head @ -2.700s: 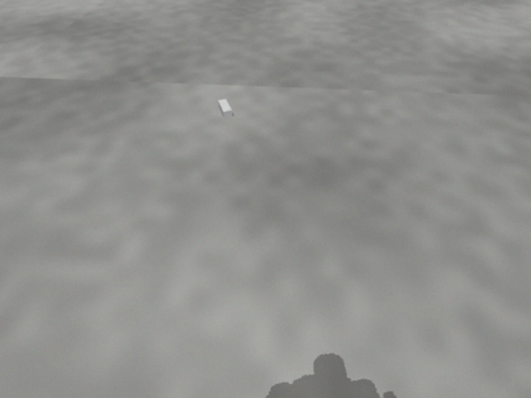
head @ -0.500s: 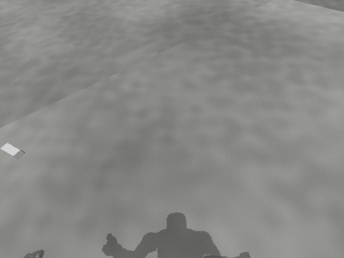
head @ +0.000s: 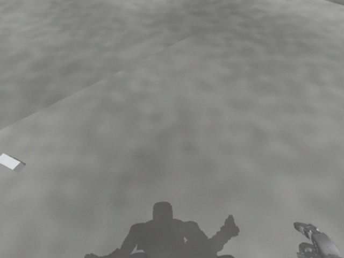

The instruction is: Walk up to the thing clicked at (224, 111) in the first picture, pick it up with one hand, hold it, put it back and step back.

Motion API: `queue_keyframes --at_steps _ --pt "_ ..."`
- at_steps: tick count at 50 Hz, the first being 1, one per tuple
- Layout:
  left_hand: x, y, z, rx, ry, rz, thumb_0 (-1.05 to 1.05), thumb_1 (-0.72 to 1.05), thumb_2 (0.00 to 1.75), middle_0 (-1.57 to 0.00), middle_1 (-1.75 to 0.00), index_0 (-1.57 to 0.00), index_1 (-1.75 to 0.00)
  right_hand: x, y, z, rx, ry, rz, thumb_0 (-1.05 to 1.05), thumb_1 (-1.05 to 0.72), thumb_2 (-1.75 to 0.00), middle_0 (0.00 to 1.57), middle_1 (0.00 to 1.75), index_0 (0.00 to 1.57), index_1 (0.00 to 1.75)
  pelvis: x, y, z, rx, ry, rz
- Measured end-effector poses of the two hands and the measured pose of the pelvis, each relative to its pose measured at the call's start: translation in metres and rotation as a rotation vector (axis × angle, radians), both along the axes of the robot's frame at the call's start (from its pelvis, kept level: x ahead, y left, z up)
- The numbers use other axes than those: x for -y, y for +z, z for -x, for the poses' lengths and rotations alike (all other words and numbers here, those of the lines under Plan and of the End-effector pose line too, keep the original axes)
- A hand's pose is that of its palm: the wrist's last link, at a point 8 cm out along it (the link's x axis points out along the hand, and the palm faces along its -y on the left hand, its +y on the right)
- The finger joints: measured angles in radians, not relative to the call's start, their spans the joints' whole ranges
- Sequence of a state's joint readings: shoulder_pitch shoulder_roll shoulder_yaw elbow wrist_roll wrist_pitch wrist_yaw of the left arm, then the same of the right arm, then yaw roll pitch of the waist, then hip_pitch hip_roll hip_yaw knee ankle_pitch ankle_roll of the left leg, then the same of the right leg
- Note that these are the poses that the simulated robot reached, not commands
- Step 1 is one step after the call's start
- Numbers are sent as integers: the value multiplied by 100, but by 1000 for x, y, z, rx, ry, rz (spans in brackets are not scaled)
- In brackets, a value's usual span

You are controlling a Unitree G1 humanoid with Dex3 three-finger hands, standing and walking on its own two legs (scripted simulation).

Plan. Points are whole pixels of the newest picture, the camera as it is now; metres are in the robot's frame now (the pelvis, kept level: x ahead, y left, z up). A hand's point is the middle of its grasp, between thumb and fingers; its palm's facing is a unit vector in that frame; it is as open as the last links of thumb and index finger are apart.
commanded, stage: walk up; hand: left
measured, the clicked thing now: (10, 163) +0.81 +1.07 -0.71
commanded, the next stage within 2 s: none
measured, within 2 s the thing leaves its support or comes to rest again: neither
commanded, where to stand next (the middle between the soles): +0.38 +1.02 m, yaw -29 degrees
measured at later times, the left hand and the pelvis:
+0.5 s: hand out of the picture +0.22 +0.48 -0.08, palm faces -0.13 -0.77 -0.63, open 7.4 cm; pelvis +0.12 +0.17 +0.01, yaw -7 degrees
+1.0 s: hand out of the picture +0.34 +0.63 -0.10, palm faces -0.24 -0.78 -0.57, open 7.4 cm; pelvis +0.19 +0.37 +0.00, yaw -13 degrees
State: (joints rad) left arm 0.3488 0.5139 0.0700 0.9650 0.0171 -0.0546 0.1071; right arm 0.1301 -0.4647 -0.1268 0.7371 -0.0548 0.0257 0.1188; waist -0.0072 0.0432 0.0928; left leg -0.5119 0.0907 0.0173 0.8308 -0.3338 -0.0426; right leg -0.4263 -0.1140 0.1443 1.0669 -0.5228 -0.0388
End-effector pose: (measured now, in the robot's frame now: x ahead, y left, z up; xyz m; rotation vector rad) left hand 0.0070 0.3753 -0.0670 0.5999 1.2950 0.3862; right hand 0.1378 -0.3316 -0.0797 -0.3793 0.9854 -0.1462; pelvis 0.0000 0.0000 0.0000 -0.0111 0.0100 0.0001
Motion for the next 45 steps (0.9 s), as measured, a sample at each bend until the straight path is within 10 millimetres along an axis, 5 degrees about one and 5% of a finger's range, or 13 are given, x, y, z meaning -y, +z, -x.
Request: queue_keyframes --at_steps 7,13,17,23,29,33,40,45 --pt "-22 5 -100 44 -127 79 1 90 90 -20 -30 -20 -30 -55 6 23 -82 -122 -30 1 -90 -90 21 30 21 30 -45 21 -39 3 -53 -21" --pt "-34 10 -172 139 -220 77 1 90 90 -21 -30 -20 -30 -82 -21 28 -130 -202 -63 1 -90 -90 21 30 21 30 -76 10 -78 17 -86 -27" --pt "-59 17 -192 215 -204 45 0 90 90 -21 -30 -21 -30 -109 -37 9 -166 -191 -73 1 -90 -90 21 30 21 30 -101 4 -92 36 -88 24" --pt "-112 32 -205 207 -217 13 0 90 90 -21 -30 -21 -30 -154 -32 -32 -119 -163 -102 1 -90 -90 21 30 21 30 -149 10 -113 42 -110 24" --pt "-195 24 -229 158 -247 -14 1 89 90 -21 -30 -21 -30 -197 -23 -57 -82 -180 -50 1 -90 -90 21 30 21 30 -215 -1 -136 17 -147 17" --pt "-250 6 -258 129 -239 -38 1 89 90 -21 -30 -21 -30 -233 -22 -54 -72 -220 14 1 -90 -90 21 30 21 30 -261 -13 -151 16 -173 1" --pt "-262 3 -314 117 -307 51 1 90 90 -20 -30 -20 -30 -302 -14 -19 -169 -324 -17 1 -90 -90 21 30 21 30 -303 7 -172 13 -204 -2" --pt "-262 1 -338 159 -382 87 1 90 90 -21 -30 -20 -30 -335 -31 -16 -196 -353 -52 1 -90 -90 21 30 21 30 -330 1 -185 19 -236 -8"
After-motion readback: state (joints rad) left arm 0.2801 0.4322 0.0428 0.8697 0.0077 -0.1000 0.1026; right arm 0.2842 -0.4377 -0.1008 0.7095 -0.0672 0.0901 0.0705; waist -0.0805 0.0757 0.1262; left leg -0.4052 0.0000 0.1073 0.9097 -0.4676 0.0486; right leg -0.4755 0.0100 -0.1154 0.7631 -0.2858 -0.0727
